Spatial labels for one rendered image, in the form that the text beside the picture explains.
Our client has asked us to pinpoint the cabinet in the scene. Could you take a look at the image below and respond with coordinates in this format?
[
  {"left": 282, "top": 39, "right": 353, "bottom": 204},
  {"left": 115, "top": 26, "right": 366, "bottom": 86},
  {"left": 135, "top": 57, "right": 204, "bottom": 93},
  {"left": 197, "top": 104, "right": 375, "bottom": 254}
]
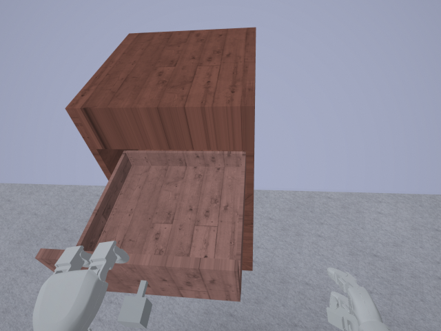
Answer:
[{"left": 65, "top": 28, "right": 256, "bottom": 271}]

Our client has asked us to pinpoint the handle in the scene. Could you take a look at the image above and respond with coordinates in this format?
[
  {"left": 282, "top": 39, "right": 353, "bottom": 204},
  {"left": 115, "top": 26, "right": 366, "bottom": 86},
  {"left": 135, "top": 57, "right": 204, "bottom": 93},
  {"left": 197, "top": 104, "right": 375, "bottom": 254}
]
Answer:
[{"left": 117, "top": 280, "right": 152, "bottom": 329}]

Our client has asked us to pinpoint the robot left hand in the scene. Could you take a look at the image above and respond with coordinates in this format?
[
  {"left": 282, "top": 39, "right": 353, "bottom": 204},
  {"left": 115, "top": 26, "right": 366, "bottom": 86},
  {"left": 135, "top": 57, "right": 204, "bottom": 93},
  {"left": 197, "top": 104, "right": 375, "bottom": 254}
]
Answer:
[{"left": 32, "top": 241, "right": 130, "bottom": 331}]

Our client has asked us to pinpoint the drawer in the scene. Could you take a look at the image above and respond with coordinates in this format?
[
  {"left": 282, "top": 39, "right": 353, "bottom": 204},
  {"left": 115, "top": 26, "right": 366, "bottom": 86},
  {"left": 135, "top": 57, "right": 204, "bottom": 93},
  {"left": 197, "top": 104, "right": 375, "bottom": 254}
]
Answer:
[{"left": 35, "top": 150, "right": 246, "bottom": 302}]

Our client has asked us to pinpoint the robot right hand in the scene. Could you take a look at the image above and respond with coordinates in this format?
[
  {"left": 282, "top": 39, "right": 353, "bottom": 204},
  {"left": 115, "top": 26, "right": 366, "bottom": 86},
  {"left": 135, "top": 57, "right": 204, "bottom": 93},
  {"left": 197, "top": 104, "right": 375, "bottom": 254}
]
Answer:
[{"left": 326, "top": 268, "right": 383, "bottom": 331}]

